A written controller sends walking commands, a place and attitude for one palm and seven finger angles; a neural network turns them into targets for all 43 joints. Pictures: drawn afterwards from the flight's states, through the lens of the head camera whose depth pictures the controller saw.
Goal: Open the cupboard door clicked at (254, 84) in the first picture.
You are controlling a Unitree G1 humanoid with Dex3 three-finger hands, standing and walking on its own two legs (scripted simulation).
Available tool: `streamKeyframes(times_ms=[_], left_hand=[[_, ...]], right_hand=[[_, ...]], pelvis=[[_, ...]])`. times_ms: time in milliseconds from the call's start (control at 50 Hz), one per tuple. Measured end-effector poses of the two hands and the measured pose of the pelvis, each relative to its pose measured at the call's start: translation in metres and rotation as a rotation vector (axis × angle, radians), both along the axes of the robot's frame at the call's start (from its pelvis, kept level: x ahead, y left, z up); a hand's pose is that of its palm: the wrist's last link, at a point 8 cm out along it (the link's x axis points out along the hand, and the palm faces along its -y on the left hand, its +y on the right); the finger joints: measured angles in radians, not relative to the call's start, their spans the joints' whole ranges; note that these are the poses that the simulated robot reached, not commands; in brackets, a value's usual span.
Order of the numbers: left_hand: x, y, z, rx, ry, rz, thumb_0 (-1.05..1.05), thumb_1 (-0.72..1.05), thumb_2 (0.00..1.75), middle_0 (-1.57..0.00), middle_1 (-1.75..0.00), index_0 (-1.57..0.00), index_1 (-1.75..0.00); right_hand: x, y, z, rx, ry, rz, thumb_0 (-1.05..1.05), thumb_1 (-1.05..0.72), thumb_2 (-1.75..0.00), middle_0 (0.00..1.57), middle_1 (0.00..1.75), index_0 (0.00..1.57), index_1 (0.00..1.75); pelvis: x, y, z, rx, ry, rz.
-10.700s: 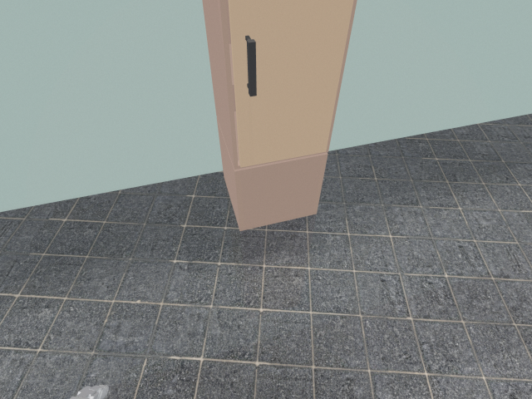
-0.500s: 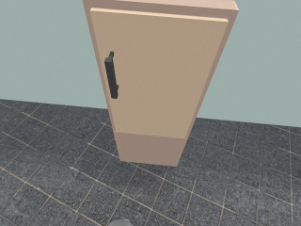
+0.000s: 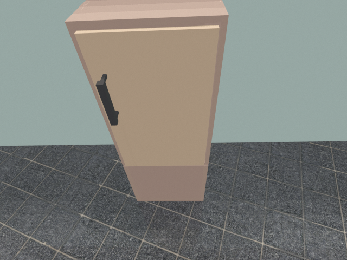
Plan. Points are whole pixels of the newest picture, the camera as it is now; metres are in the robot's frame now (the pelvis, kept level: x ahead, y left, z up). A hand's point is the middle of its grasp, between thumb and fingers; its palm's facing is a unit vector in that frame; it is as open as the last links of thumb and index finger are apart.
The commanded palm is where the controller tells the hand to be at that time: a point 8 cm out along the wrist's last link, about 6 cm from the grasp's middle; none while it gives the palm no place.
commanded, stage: come to a stop and stand still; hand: left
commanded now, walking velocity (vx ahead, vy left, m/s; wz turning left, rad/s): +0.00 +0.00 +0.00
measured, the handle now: (109, 100) +0.54 +0.22 +0.08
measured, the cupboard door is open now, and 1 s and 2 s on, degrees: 0 0 0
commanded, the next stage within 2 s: look again from close up in 0.84 s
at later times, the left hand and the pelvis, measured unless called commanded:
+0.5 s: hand out of the picture +0.03 +0.16 -0.15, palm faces +0.01 -0.97 -0.22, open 7.4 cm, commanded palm none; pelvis +0.02 -0.02 +0.02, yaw +0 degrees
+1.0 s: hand out of the picture +0.04 +0.15 -0.15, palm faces +0.04 -0.98 -0.21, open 7.4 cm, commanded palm none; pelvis +0.05 -0.03 +0.02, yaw +0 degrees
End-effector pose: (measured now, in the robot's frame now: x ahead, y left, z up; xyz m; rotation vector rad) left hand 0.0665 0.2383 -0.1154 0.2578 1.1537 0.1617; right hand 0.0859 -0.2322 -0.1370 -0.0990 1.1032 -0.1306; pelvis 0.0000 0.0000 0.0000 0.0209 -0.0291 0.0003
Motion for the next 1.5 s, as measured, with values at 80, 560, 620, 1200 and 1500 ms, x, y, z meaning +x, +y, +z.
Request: streamKeyframes(times_ms=[80,560,620,1200,1500], left_hand=[[0.005,-0.011,0.001,-0.017,-0.009,-0.014,0.00,0.90,0.90,-0.20,-0.29,-0.20,-0.30],[-0.041,-0.031,0.001,-0.071,0.189,0.071,0.00,0.91,0.90,-0.20,-0.29,-0.20,-0.30],[-0.042,-0.034,0.000,-0.078,0.199,0.081,0.00,0.91,0.90,-0.20,-0.29,-0.20,-0.30],[-0.014,-0.040,0.001,-0.069,0.204,0.097,0.00,0.91,0.90,-0.20,-0.29,-0.20,-0.30],[-0.005,-0.045,-0.001,-0.078,0.193,0.105,0.00,0.91,0.90,-0.20,-0.29,-0.20,-0.30]], right_hand=[[-0.034,-0.009,-0.001,-0.005,0.048,-0.035,0.01,-0.91,-0.90,0.19,0.30,0.20,0.30],[-0.082,-0.001,0.009,0.013,0.302,-0.012,0.01,-0.91,-0.90,0.19,0.30,0.20,0.30],[-0.064,-0.001,0.009,0.011,0.268,0.001,0.01,-0.91,-0.90,0.19,0.30,0.20,0.30],[-0.015,-0.021,0.012,-0.025,0.262,0.023,0.01,-0.91,-0.90,0.19,0.30,0.20,0.30],[-0.013,-0.022,0.013,-0.029,0.278,0.023,0.01,-0.92,-0.90,0.19,0.30,0.20,0.30]], pelvis=[[0.003,-0.006,0.003,0.008,-0.013,-0.002],[0.022,-0.019,0.022,-0.010,0.011,0.007],[0.026,-0.020,0.023,-0.009,0.010,0.007],[0.055,-0.031,0.025,-0.003,0.019,0.013],[0.061,-0.033,0.025,-0.003,0.016,0.019]])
